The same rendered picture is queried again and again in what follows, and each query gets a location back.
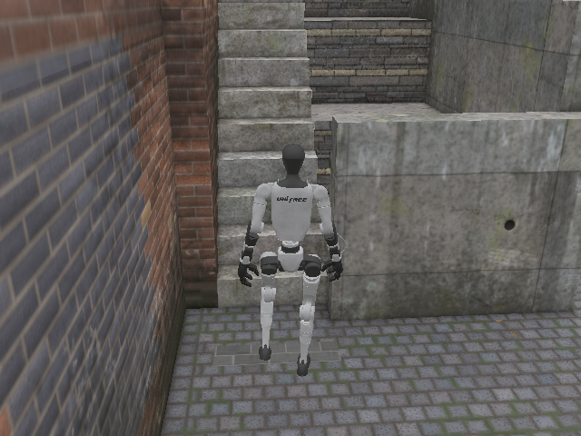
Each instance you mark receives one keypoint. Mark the robot right thigh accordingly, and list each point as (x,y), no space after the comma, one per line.
(311,280)

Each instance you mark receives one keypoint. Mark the robot left upper arm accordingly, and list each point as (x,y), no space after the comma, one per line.
(259,205)

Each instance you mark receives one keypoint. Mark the robot right hand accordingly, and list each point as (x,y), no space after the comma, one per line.
(336,267)

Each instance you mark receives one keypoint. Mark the robot thigh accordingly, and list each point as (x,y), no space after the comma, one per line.
(311,280)
(269,264)

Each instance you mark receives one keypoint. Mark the robot left thigh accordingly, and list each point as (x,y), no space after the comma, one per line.
(269,264)

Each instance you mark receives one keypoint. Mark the robot left hand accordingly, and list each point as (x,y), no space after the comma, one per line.
(242,272)

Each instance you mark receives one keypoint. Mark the left robot forearm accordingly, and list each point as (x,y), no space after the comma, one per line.
(249,245)

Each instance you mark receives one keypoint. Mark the right robot forearm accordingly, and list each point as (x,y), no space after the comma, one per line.
(333,244)

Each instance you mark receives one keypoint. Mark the robot right upper arm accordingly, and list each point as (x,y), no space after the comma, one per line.
(320,193)

